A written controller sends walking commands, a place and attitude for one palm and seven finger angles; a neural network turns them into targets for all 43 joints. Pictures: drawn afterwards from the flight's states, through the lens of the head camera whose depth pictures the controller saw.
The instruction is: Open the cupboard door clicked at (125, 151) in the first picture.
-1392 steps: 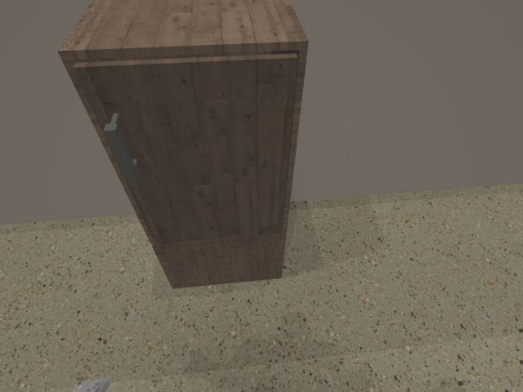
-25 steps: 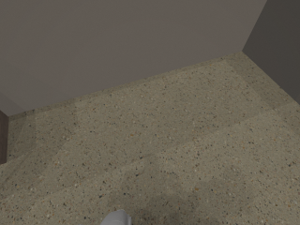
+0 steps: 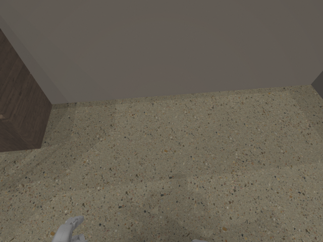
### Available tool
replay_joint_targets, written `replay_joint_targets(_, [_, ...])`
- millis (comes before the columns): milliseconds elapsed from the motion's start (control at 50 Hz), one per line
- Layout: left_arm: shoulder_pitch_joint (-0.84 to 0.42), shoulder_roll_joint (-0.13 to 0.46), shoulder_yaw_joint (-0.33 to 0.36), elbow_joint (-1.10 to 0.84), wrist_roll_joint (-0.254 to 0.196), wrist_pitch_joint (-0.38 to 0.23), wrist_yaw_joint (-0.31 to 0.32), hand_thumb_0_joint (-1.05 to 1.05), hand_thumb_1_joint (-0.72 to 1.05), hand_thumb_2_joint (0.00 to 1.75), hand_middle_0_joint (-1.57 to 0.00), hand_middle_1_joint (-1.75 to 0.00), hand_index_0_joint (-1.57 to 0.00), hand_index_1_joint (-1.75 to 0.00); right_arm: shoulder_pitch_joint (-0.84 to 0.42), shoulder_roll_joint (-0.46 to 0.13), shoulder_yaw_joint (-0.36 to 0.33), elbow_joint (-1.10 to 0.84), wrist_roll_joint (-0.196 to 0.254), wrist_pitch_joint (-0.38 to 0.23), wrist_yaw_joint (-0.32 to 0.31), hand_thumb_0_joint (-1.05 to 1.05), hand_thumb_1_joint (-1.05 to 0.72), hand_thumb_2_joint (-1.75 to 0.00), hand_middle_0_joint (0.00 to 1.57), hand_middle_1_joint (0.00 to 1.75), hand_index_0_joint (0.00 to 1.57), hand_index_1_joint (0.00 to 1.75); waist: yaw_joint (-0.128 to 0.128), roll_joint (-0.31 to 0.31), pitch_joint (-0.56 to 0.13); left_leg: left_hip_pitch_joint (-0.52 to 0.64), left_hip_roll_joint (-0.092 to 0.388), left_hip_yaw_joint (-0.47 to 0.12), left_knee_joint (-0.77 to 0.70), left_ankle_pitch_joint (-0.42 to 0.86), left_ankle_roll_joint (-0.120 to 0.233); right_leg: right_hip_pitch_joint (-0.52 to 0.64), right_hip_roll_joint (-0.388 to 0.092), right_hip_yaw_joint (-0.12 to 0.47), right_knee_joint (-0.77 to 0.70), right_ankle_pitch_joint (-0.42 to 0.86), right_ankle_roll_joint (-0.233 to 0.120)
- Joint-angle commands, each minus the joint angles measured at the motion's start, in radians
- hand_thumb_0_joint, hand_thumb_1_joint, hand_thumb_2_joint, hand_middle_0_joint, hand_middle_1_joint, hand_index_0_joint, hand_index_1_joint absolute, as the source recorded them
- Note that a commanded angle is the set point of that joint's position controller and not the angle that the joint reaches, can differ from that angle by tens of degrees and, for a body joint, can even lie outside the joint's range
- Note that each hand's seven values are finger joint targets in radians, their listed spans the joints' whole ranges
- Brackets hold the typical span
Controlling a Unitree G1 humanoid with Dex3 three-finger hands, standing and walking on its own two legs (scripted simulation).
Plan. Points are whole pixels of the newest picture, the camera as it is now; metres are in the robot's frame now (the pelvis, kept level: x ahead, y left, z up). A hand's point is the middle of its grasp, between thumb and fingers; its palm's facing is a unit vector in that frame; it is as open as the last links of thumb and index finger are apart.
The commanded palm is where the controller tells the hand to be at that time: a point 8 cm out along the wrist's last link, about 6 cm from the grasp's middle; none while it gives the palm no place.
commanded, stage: turn to face it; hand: left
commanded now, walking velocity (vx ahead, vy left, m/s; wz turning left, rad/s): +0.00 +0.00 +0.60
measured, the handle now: out of the picture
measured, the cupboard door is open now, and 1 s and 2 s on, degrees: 45 45 45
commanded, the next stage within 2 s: take the last steps up to it in 1.24 s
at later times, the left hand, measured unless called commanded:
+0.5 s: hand out of the picture -0.03 +0.20 -0.19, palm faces +0.36 -0.90 -0.23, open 7.4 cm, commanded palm none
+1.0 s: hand out of the picture +0.02 +0.19 -0.15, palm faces +0.56 -0.78 -0.29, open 7.4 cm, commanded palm none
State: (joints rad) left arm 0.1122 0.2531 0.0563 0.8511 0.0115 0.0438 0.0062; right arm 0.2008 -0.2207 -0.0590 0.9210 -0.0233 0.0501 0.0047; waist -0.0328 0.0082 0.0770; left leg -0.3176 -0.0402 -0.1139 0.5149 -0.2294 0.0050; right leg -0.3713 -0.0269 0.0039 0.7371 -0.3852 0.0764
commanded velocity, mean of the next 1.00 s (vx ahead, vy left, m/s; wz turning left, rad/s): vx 0.00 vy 0.00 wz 0.58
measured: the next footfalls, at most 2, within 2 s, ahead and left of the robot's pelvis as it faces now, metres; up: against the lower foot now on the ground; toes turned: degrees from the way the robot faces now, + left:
right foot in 0.04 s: +0.04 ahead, -0.13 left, +0.00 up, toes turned +1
left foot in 0.46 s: +0.03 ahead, +0.11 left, +0.00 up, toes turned +25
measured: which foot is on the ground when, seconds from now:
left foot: down 0.00-0.04, up 0.06-0.44, down 0.46-0.92, up 0.94-1.00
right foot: up 0.00-0.02, down 0.04-0.46, up 0.48-0.90, down 0.92-1.00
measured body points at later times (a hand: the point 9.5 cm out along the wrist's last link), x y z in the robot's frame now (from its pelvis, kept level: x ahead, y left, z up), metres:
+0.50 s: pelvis +0.01 +0.00 -0.02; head +0.05 +0.03 +0.43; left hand -0.05 +0.25 -0.17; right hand +0.23 -0.21 -0.14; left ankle -0.01 +0.09 -0.74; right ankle -0.01 -0.14 -0.72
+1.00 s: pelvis +0.04 -0.04 +0.00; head +0.09 -0.03 +0.44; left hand -0.01 +0.23 -0.12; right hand +0.23 -0.22 -0.16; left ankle -0.03 +0.07 -0.69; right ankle +0.09 -0.14 -0.74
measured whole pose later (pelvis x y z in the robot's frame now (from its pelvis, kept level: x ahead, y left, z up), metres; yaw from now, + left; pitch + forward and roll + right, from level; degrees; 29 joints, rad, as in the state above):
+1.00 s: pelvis +0.04 -0.04 +0.00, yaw +37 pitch +1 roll +0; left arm 0.14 0.20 0.03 0.85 0.02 0.01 0.02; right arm 0.20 -0.25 -0.09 0.95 -0.02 0.08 0.01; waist -0.04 0.05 0.09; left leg -0.48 -0.07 -0.09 0.94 -0.46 -0.03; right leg -0.25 -0.03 -0.05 0.56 -0.32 -0.01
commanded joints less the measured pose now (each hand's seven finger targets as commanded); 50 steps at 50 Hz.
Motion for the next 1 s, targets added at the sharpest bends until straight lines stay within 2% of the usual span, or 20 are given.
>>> replay_joint_targets(0, [0.162,0.157,0.046,-0.041,0.006,-0.051,0.022,0.00,0.90,0.90,-0.20,-0.30,-0.20,-0.30,-0.044,-0.145,-0.058,-0.098,0.020,-0.026,-0.007,0.00,-0.90,-0.90,0.20,0.30,0.20,0.30,0.084,-0.057,-0.200,-0.172,0.082,-0.149,0.103,0.051,0.030,0.422,-0.148,0.134,-0.435,0.171,-0.050])
replay_joint_targets(20, [0.168,0.237,0.059,-0.042,0.018,-0.054,0.028,0.00,0.90,0.90,-0.20,-0.30,-0.20,-0.30,-0.047,-0.094,-0.048,-0.122,0.022,-0.029,-0.004,0.00,-0.90,-0.90,0.20,0.30,0.20,0.30,0.095,-0.332,-0.179,-0.321,-0.063,0.062,0.363,-0.356,-0.053,0.446,-0.424,0.390,-0.469,0.320,-0.166])
replay_joint_targets(40, [0.157,0.230,0.050,-0.047,0.011,-0.051,0.033,0.00,0.90,0.90,-0.20,-0.30,-0.20,-0.30,-0.047,-0.147,-0.059,-0.117,0.013,-0.023,-0.002,0.00,-0.90,-0.90,0.20,0.30,0.20,0.30,0.083,-0.257,-0.168,-0.280,0.000,0.035,0.566,-0.400,-0.046,0.314,-0.494,0.354,-0.452,0.413,-0.237])
replay_joint_targets(120, [0.050,0.105,0.013,-0.064,0.000,-0.056,0.028,0.00,0.90,0.90,-0.20,-0.30,-0.20,-0.30,-0.032,-0.111,-0.049,-0.060,0.006,0.007,0.017,0.00,-0.90,-0.90,0.20,0.30,0.20,0.30,0.010,-0.225,-0.066,-0.302,0.060,0.087,0.734,-0.185,-0.082,0.262,-0.282,0.029,-0.381,0.646,-0.172])
replay_joint_targets(340, [0.183,0.162,0.044,-0.008,0.020,-0.053,0.026,0.00,0.90,0.90,-0.20,-0.30,-0.20,-0.30,-0.168,-0.066,-0.017,-0.098,0.015,-0.005,0.029,0.00,-0.90,-0.90,0.20,0.30,0.20,0.30,0.079,-0.228,-0.103,-0.136,0.058,0.218,0.240,-0.216,-0.060,0.370,-0.344,-0.083,-0.273,0.772,-0.184])
replay_joint_targets(400, [0.150,0.182,0.052,-0.012,0.007,-0.052,0.016,0.00,0.90,0.90,-0.20,-0.30,-0.20,-0.30,-0.060,-0.103,-0.025,-0.079,0.010,-0.017,0.023,0.00,-0.90,-0.90,0.20,0.30,0.20,0.30,0.009,-0.161,-0.152,0.097,0.024,0.244,0.005,-0.018,-0.032,0.266,-0.319,-0.167,-0.112,0.727,-0.119])
replay_joint_targets(420, [0.136,0.160,0.047,-0.025,0.000,-0.048,0.011,0.00,0.90,0.90,-0.20,-0.30,-0.20,-0.30,0.023,-0.170,-0.042,-0.059,0.005,-0.026,0.019,0.00,-0.90,-0.90,0.20,0.30,0.20,0.30,-0.040,-0.031,-0.208,0.291,0.110,0.136,-0.067,0.196,0.011,0.115,-0.276,-0.202,0.067,0.544,-0.064])
replay_joint_targets(440, [0.101,0.079,0.025,-0.067,-0.008,-0.044,0.003,0.00,0.90,0.90,-0.20,-0.30,-0.20,-0.30,0.099,-0.288,-0.074,-0.055,-0.001,-0.032,0.013,0.00,-0.90,-0.90,0.20,0.30,0.20,0.30,-0.080,0.291,-0.238,0.434,0.407,-0.268,-0.105,0.584,0.157,-0.184,-0.112,-0.203,0.317,-0.193,0.014])
replay_joint_targets(460, [0.037,0.085,0.020,-0.095,0.000,-0.027,0.011,0.00,0.90,0.90,-0.20,-0.30,-0.20,-0.30,0.152,-0.321,-0.077,-0.032,0.008,-0.024,0.001,0.00,-0.90,-0.90,0.20,0.30,0.20,0.30,-0.093,0.231,-0.259,0.409,0.476,-0.324,-0.098,0.745,0.250,-0.236,-0.092,-0.059,0.428,-0.305,0.001])
replay_joint_targets(480, [0.024,0.102,0.025,-0.096,0.005,-0.018,0.016,0.00,0.90,0.90,-0.20,-0.30,-0.20,-0.30,0.114,-0.297,-0.069,-0.040,0.004,-0.025,-0.006,0.00,-0.90,-0.90,0.20,0.30,0.20,0.30,-0.072,0.138,-0.221,0.343,0.455,-0.264,-0.125,0.543,0.251,-0.241,-0.112,-0.019,0.463,-0.253,-0.007])
replay_joint_targets(540, [0.045,0.097,0.032,-0.043,0.010,-0.008,0.004,0.00,0.90,0.90,-0.20,-0.30,-0.20,-0.30,-0.050,-0.222,-0.043,-0.087,0.001,-0.033,-0.021,0.00,-0.90,-0.90,0.20,0.30,0.20,0.30,0.004,0.162,-0.106,0.131,0.302,-0.159,-0.187,0.253,0.163,-0.197,-0.102,0.018,0.454,-0.051,0.003])
replay_joint_targets(620, [0.076,0.085,0.032,-0.026,0.010,-0.007,0.001,0.00,0.90,0.90,-0.20,-0.30,-0.20,-0.30,-0.049,-0.210,-0.040,-0.084,0.002,-0.040,-0.019,0.00,-0.90,-0.90,0.20,0.30,0.20,0.30,0.025,0.095,-0.109,0.126,0.258,-0.147,-0.199,0.213,0.153,-0.158,-0.069,0.005,0.341,-0.006,0.010])
replay_joint_targets(760, [0.006,0.072,0.024,-0.070,0.005,-0.017,0.006,0.00,0.90,0.90,-0.20,-0.30,-0.20,-0.30,-0.010,-0.217,-0.056,-0.069,-0.004,-0.030,-0.013,0.00,-0.90,-0.90,0.20,0.30,0.20,0.30,0.004,0.153,-0.123,0.120,0.230,-0.234,-0.158,0.249,0.159,-0.059,-0.008,-0.009,0.083,-0.044,0.006])
replay_joint_targets(840, [0.087,0.083,0.029,-0.056,-0.002,-0.029,0.014,0.00,0.90,0.90,-0.20,-0.30,-0.20,-0.30,-0.051,-0.207,-0.063,-0.083,0.003,-0.022,-0.012,0.00,-0.90,-0.90,0.20,0.30,0.20,0.30,0.046,0.160,-0.143,0.000,0.185,-0.265,-0.087,0.260,0.124,0.168,0.030,-0.018,-0.168,0.069,-0.012])
replay_joint_targets(860, [0.132,0.100,0.036,-0.046,-0.004,-0.038,0.018,0.00,0.90,0.90,-0.20,-0.30,-0.20,-0.30,-0.065,-0.187,-0.059,-0.089,0.009,-0.022,-0.011,0.00,-0.90,-0.90,0.20,0.30,0.20,0.30,0.073,0.112,-0.164,-0.063,0.148,-0.253,-0.035,0.205,0.089,0.291,0.003,0.003,-0.318,0.149,-0.021])
replay_joint_targets(880, [0.169,0.169,0.051,-0.039,0.008,-0.048,0.026,0.00,0.90,0.90,-0.20,-0.30,-0.20,-0.30,-0.054,-0.133,-0.054,-0.098,0.020,-0.023,-0.005,0.00,-0.90,-0.90,0.20,0.30,0.20,0.30,0.089,-0.078,-0.183,-0.223,0.057,-0.149,0.114,-0.018,0.024,0.439,-0.180,0.174,-0.445,0.118,-0.066])
replay_joint_targets(900, [0.165,0.232,0.059,-0.046,0.019,-0.049,0.030,0.00,0.90,0.90,-0.20,-0.30,-0.20,-0.30,-0.068,-0.097,-0.048,-0.121,0.019,-0.023,-0.003,0.00,-0.90,-0.90,0.20,0.30,0.20,0.30,0.099,-0.318,-0.143,-0.329,-0.066,0.056,0.375,-0.353,-0.048,0.396,-0.434,0.405,-0.493,0.199,-0.187])
replay_joint_targets(920, [0.142,0.215,0.046,-0.053,0.012,-0.048,0.034,0.00,0.90,0.90,-0.20,-0.30,-0.20,-0.30,-0.066,-0.143,-0.056,-0.111,0.007,-0.018,0.002,0.00,-0.90,-0.90,0.20,0.30,0.20,0.30,0.078,-0.232,-0.114,-0.294,-0.003,0.024,0.571,-0.371,-0.038,0.259,-0.468,0.361,-0.481,0.257,-0.241])
replay_joint_targets(940, [0.064,0.160,0.037,-0.069,0.010,-0.047,0.037,0.00,0.90,0.90,-0.20,-0.30,-0.20,-0.30,-0.032,-0.130,-0.060,-0.097,0.005,-0.009,0.008,0.00,-0.90,-0.90,0.20,0.30,0.20,0.30,0.032,-0.173,-0.087,-0.280,0.018,0.017,0.645,-0.299,-0.038,0.214,-0.407,0.257,-0.471,0.260,-0.240])
replay_joint_targets(980, [0.028,0.113,0.022,-0.070,0.004,-0.050,0.030,0.00,0.90,0.90,-0.20,-0.30,-0.20,-0.30,-0.033,-0.120,-0.054,-0.056,0.003,0.006,0.015,0.00,-0.90,-0.90,0.20,0.30,0.20,0.30,0.009,-0.228,-0.054,-0.287,0.048,0.061,0.721,-0.205,-0.063,0.219,-0.291,0.109,-0.417,0.443,-0.199])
